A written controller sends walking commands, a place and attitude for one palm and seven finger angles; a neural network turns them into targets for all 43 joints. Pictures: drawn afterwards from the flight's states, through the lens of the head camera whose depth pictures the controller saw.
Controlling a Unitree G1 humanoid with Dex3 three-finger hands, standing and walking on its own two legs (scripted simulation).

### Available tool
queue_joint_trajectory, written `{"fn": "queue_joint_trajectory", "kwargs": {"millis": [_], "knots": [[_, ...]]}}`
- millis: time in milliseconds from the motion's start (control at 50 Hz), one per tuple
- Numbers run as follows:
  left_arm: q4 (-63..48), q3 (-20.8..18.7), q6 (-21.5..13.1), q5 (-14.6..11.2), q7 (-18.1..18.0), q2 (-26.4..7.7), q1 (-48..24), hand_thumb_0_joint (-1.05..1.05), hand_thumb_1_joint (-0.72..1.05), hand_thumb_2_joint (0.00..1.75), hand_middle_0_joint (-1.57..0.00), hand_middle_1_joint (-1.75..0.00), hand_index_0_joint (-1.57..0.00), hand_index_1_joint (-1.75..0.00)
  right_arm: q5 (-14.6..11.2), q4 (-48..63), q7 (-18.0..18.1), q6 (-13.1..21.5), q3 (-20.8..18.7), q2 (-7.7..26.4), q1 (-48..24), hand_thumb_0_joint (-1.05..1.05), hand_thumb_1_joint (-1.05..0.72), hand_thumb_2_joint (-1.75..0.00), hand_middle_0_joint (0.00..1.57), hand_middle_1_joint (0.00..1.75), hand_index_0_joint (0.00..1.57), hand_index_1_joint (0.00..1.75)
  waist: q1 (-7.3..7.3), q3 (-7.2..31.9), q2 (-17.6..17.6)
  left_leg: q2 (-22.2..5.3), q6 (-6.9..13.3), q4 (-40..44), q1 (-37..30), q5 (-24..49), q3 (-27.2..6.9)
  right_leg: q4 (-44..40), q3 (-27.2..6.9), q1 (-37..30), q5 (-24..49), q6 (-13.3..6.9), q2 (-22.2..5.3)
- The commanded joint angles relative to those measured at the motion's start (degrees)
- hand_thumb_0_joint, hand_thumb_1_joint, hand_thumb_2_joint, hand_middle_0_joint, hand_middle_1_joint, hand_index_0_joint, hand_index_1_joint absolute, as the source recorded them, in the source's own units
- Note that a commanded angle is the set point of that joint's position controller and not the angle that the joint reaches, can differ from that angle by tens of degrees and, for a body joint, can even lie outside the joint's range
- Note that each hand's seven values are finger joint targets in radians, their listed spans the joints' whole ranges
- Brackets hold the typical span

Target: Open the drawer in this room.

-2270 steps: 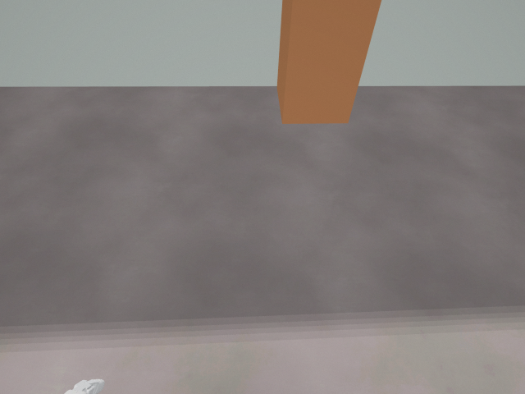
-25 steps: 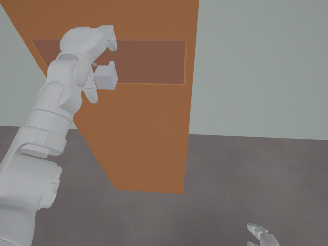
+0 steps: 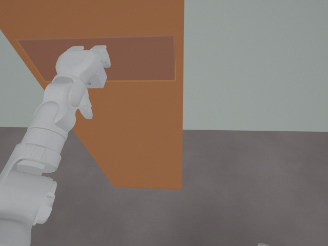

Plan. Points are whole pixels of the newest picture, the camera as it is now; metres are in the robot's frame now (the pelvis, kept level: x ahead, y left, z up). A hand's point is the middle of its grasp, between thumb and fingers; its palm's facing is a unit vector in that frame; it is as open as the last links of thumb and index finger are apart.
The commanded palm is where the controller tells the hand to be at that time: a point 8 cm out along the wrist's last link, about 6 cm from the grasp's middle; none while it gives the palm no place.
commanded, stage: lower the fingers behind the handle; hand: left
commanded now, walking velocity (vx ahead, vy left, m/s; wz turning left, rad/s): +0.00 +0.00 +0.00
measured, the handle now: (96, 70) +0.49 +0.20 +0.17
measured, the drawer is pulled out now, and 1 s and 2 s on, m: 0.00 0.00 0.01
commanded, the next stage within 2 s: close the thumb around the handle in 0.70 s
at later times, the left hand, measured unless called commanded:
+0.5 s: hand (90, 85) +0.45 +0.21 +0.16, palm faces +0.02 -0.01 -1.00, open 13.8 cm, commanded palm +0.44 +0.22 +0.20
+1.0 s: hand (90, 84) +0.46 +0.21 +0.16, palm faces +0.03 -0.01 -1.00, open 12.7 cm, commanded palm +0.43 +0.22 +0.20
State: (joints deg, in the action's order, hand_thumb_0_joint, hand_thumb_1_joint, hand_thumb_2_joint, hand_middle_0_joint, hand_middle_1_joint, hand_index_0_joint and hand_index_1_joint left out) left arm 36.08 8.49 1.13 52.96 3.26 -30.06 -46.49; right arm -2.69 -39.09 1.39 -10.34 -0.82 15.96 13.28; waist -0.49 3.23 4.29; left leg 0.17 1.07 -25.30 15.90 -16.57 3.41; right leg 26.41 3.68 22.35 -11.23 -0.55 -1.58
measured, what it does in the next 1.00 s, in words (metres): stands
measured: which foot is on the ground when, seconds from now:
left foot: down 0.00-1.00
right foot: down 0.00-1.00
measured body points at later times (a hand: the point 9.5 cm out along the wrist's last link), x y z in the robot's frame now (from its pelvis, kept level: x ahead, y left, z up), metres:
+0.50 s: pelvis -0.01 +0.00 +0.00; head +0.03 -0.03 +0.44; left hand +0.45 +0.21 +0.21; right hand +0.11 -0.27 -0.13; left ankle -0.05 +0.10 -0.74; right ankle +0.02 -0.11 -0.74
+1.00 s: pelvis -0.01 +0.00 +0.00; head +0.03 -0.02 +0.44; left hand +0.45 +0.21 +0.21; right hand +0.08 -0.26 -0.14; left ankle -0.05 +0.11 -0.74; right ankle +0.02 -0.11 -0.74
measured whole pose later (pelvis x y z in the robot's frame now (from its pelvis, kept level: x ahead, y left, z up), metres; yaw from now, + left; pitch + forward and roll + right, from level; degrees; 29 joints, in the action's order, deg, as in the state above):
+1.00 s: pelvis -0.01 +0.00 +0.00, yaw -1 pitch +8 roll +0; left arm 43.7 6.9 -2.9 55.2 0.9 -30.4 -49.5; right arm -2.7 -37.9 2.9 -9.7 -0.9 15.7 15.6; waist 0.7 4.1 3.1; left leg 0.2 1.5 -28.3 19.2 -17.4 4.4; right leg 28.7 2.6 25.7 -11.3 -0.3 -1.6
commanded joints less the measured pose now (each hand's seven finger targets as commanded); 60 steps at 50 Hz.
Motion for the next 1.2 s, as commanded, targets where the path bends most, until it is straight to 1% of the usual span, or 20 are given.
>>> {"fn": "queue_joint_trajectory", "kwargs": {"millis": [0, 80, 120, 160, 240, 300, 380, 440, 560, 600, 620, 680, 780, 800, 920, 980, 1040, 1120, 1160, 1180], "knots": [[-9.94, -6.19, -0.7, 0.13, -0.59, -13.25, -25.25, 0.0, -0.5, 0.3, -0.3, -1.2, -0.3, -1.2, -0.26, 7.99, 0.85, 2.16, -2.03, 7.23, -3.04, 0.0, -0.9, -0.9, 0.2, 0.3, 0.2, 0.3, 0.49, 21.2, -5.5, 0.76, 0.93, 1.59, -1.49, 20.3, -1.58, -0.47, -3.04, -17.01, 16.25, -1.37, 0.58], [-9.48, -10.17, -3.46, -0.19, -0.35, -17.51, -23.33, 0.0, -0.5, 0.3, -0.3, -1.2, -0.3, -1.2, -0.05, 8.33, 1.67, 2.11, -1.96, 7.48, -2.73, 0.0, -0.9, -0.9, 0.2, 0.3, 0.2, 0.3, -0.09, 20.78, -7.27, 0.91, 1.18, 1.62, 0.52, 19.38, -1.21, -0.38, -3.42, -18.7, 16.97, -1.13, 0.36], [-6.08, -9.1, -4.16, 0.22, -1.07, -16.04, -22.98, 0.0, -0.5, 0.3, -0.3, -1.2, -0.3, -1.2, -0.11, 8.01, 1.88, 2.26, -1.85, 6.96, -2.55, 0.0, -0.9, -0.9, 0.2, 0.3, 0.2, 0.3, 0.31, 17.92, -6.01, 0.87, 1.15, 1.49, 1.67, 17.57, -0.89, -0.32, -3.37, -16.45, 15.23, -1.06, 0.4], [-5.27, -9.78, -4.42, 1.06, -1.87, -16.86, -22.17, 0.0, -0.5, 0.3, -0.3, -1.2, -0.3, -1.2, -0.02, 8.01, 1.84, 2.25, -1.83, 7.06, -2.12, 0.0, -0.9, -0.9, 0.2, 0.3, 0.2, 0.3, -0.28, 18.69, -4.96, 0.94, 0.93, 1.3, 2.08, 17.87, -0.7, 0.15, -3.4, -16.35, 15.25, -1.16, 0.54], [-3.05, -8.77, -4.08, 1.36, -2.69, -15.51, -22.25, 0.0, -0.5, 0.3, -0.3, -1.2, -0.3, -1.2, -0.05, 7.78, 1.8, 2.16, -2.08, 7.2, -1.43, 0.0, -0.9, -0.9, 0.2, 0.3, 0.2, 0.3, 0.38, 19.02, -5.86, 0.82, 0.89, 0.69, 2.35, 17.85, -0.51, 0.59, -3.25, -15.14, 15.18, -1.09, 0.62], [0.79, -7.58, -3.21, 1.49, -2.77, -14.59, -22.45, 0.0, -0.5, 0.3, -0.3, -1.2, -0.3, -1.2, -0.23, 7.51, 2.03, 2.03, -1.92, 7.27, -1.36, 0.0, -0.9, -0.9, 0.2, 0.3, 0.2, 0.3, 1.02, 16.54, -7.54, 0.74, 0.94, 0.82, 3.78, 14.83, -0.28, -0.03, -3.38, -13.82, 12.56, -0.83, 0.43], [-0.06, -7.86, -3.13, 1.9, -2.81, -15.62, -24.64, 0.0, -0.5, 0.3, -0.3, -1.2, -0.3, -1.2, -0.08, 7.84, 2.21, 2.06, -2.01, 7.4, -1.11, 0.0, -0.9, -0.9, 0.2, 0.3, 0.2, 0.3, 0.96, 18.79, -6.11, 0.9, 0.96, 0.52, 3.33, 15.52, -0.42, 0.33, -3.53, -14.78, 12.99, -1.05, 0.4], [2.71, -7.83, -3.1, 1.71, -2.32, -15.79, -24.0, 0.0, -0.5, 0.3, -0.3, -1.2, -0.3, -1.2, -0.22, 7.8, 2.51, 2.07, -1.75, 7.27, -0.58, 0.0, -0.9, -0.9, 0.2, 0.3, 0.2, 0.3, 0.97, 16.45, -6.78, 0.89, 0.95, 0.85, 4.51, 13.45, -0.45, 0.05, -3.41, -13.82, 11.23, -0.91, 0.46], [4.15, -8.4, -4.54, 2.1, -2.05, -17.06, -24.96, 0.0, -0.5, 0.3, -0.3, -1.2, -0.3, -1.2, -0.33, 7.97, 2.95, 2.5, -1.67, 7.64, 0.53, 0.0, -0.9, -0.9, 0.2, 0.3, 0.2, 0.3, 1.44, 16.37, -7.52, 0.85, 1.01, 0.71, 5.6, 11.57, -0.6, 0.05, -3.58, -12.89, 9.29, -0.74, 0.53], [2.21, -7.31, -5.3, 1.96, -2.28, -15.83, -27.04, 0.0, -0.5, 0.3, -0.3, -1.2, -0.3, -1.2, -0.26, 8.19, 2.73, 2.76, -1.93, 7.33, 0.6, 0.0, -0.9, -0.9, 0.2, 0.3, 0.2, 0.3, 1.56, 17.6, -5.28, 0.72, 0.97, 0.47, 4.43, 12.01, -0.72, 0.23, -3.81, -12.36, 9.08, -0.88, 0.5], [2.39, -8.68, -5.47, 2.16, -2.58, -16.57, -25.29, 0.0, -0.5, 0.3, -0.3, -1.2, -0.3, -1.2, -0.13, 8.13, 2.64, 2.74, -2.07, 7.3, 1.17, 0.0, -0.9, -0.9, 0.2, 0.3, 0.2, 0.3, 0.99, 18.37, -5.91, 0.73, 0.98, 0.38, 4.33, 12.84, -0.91, 0.69, -3.48, -12.79, 9.57, -1.04, 0.74], [0.79, -6.27, -5.77, 1.92, -2.87, -13.32, -26.73, 0.0, -0.5, 0.3, -0.3, -1.2, -0.3, -1.2, -0.19, 8.22, 2.31, 2.91, -2.36, 7.4, 1.29, 0.0, -0.9, -0.9, 0.2, 0.3, 0.2, 0.3, 1.78, 18.2, -6.01, 0.65, 0.95, 0.25, 3.32, 13.34, -1.08, 0.53, -3.19, -11.3, 9.3, -1.14, 0.96], [0.99, -6.79, -4.88, 2.11, -3.55, -13.78, -26.37, 0.0, -0.5, 0.3, -0.3, -1.2, -0.3, -1.2, -0.18, 7.84, 2.17, 2.98, -2.52, 7.65, 1.46, 0.0, -0.9, -0.9, 0.2, 0.3, 0.2, 0.3, 1.56, 18.3, -6.7, 0.56, 1.03, 0.43, 2.88, 13.33, -1.24, 0.27, -3.16, -10.79, 8.7, -1.18, 1.18], [0.63, -6.22, -4.72, 2.13, -3.73, -13.39, -27.17, 0.0, -0.44, 0.32, -0.3, -1.21, -0.3, -1.21, -0.14, 7.83, 2.0, 3.04, -2.43, 7.39, 1.39, 0.0, -0.9, -0.9, 0.2, 0.3, 0.2, 0.3, 1.46, 18.17, -4.93, 0.5, 0.91, 0.49, 2.91, 13.4, -1.31, 0.43, -3.24, -10.71, 8.88, -1.23, 1.07], [0.69, -5.81, -3.73, 1.98, -3.54, -12.44, -26.63, 0.0, -0.11, 0.47, -0.33, -1.24, -0.33, -1.24, -0.15, 7.64, 1.93, 2.89, -2.45, 7.39, 1.37, 0.0, -0.9, -0.9, 0.2, 0.3, 0.2, 0.3, 1.67, 17.63, -6.12, 0.47, 0.95, 0.61, 2.54, 13.5, -1.39, 0.27, -3.02, -10.41, 8.85, -1.21, 1.2], [-0.13, -8.05, -3.71, 2.25, -3.41, -15.1, -25.43, 0.0, 0.06, 0.54, -0.34, -1.26, -0.34, -1.26, -0.06, 7.98, 1.89, 2.71, -2.36, 7.77, 0.99, 0.0, -0.9, -0.9, 0.2, 0.3, 0.2, 0.3, 0.75, 19.1, -5.73, 0.52, 0.78, 0.55, 2.37, 15.97, -1.46, 0.75, -2.9, -12.24, 10.85, -1.5, 1.31], [0.86, -5.99, -3.12, 2.14, -3.19, -12.19, -24.78, 0.0, 0.23, 0.61, -0.35, -1.28, -0.35, -1.28, -0.21, 7.93, 1.77, 2.59, -2.22, 7.27, 0.76, 0.0, -0.9, -0.9, 0.2, 0.3, 0.2, 0.3, 1.2, 16.4, -6.39, 0.37, 0.74, 0.7, 2.42, 15.08, -1.45, 0.57, -2.49, -10.31, 10.07, -1.38, 1.4], [-0.81, -6.33, -3.01, 2.33, -3.13, -12.71, -24.8, 0.0, 0.45, 0.71, -0.37, -1.3, -0.37, -1.3, -0.12, 8.28, 1.67, 2.52, -2.22, 7.18, 0.45, 0.0, -0.9, -0.9, 0.2, 0.3, 0.2, 0.3, 0.97, 18.29, -5.5, 0.45, 0.66, 0.33, 1.38, 16.6, -1.7, 1.02, -2.55, -10.74, 10.89, -1.52, 1.47], [-2.68, -4.73, -2.87, 2.13, -3.09, -10.6, -26.02, 0.0, 0.56, 0.76, -0.38, -1.31, -0.38, -1.31, -0.05, 8.3, 1.5, 2.64, -2.41, 7.0, 0.31, 0.0, -0.9, -0.9, 0.2, 0.3, 0.2, 0.3, 1.21, 18.91, -4.88, 0.37, 0.68, 0.03, 0.24, 17.78, -1.5, 1.01, -2.64, -10.41, 11.91, -1.51, 1.43], [-3.34, -6.51, -2.88, 1.94, -3.06, -12.39, -24.76, 0.0, 0.62, 0.78, -0.38, -1.32, -0.38, -1.32, 0.0, 8.6, 1.5, 2.59, -2.48, 7.24, 0.18, 0.0, -0.9, -0.9, 0.2, 0.3, 0.2, 0.3, 0.67, 19.94, -5.4, 0.38, 0.7, -0.17, 0.04, 19.4, -1.62, 1.11, -2.66, -11.68, 13.01, -1.66, 1.47]]}}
